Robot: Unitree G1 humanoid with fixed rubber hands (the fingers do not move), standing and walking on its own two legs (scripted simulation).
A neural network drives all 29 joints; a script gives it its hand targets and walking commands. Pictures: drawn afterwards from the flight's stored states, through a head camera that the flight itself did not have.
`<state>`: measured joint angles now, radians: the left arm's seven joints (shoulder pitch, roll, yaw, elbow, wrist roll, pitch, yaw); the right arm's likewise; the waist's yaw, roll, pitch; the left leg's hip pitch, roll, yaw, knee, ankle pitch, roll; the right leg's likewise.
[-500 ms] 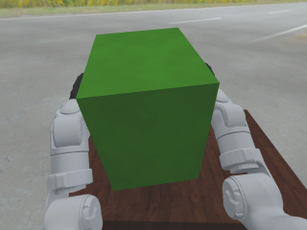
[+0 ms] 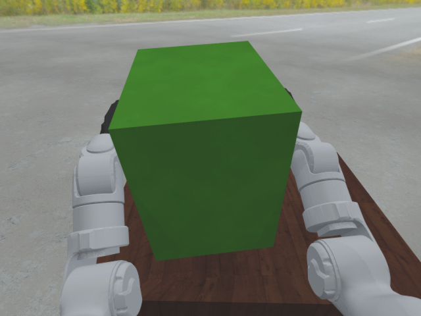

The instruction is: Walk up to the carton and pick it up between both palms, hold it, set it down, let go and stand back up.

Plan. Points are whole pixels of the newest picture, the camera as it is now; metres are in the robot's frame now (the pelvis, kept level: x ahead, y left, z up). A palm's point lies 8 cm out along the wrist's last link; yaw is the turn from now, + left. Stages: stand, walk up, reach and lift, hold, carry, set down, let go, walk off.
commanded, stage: hold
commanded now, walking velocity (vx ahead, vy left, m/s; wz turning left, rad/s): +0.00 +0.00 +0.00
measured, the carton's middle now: (204, 145) +0.38 +0.02 +0.22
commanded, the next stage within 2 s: none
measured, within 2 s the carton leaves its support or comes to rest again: neither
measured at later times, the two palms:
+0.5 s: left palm (107, 145) +0.34 +0.18 +0.24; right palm (283, 129) +0.37 -0.13 +0.26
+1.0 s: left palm (112, 140) +0.36 +0.18 +0.24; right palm (282, 125) +0.39 -0.13 +0.26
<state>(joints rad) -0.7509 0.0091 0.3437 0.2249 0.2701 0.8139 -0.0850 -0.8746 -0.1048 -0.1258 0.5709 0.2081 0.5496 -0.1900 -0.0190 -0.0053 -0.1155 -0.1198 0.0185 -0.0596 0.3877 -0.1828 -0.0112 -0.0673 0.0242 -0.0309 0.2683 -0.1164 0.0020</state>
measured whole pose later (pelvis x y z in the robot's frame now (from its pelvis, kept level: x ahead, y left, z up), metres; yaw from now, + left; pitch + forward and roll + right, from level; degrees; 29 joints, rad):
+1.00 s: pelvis +0.01 +0.00 +0.00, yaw +0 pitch -4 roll -2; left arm -0.73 0.01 0.34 0.18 0.27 0.82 -0.08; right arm -0.88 -0.10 -0.12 0.57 0.21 0.54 -0.19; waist -0.02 -0.01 -0.11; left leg -0.12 0.02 -0.06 0.39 -0.19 -0.01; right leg -0.07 0.02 -0.03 0.27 -0.13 0.00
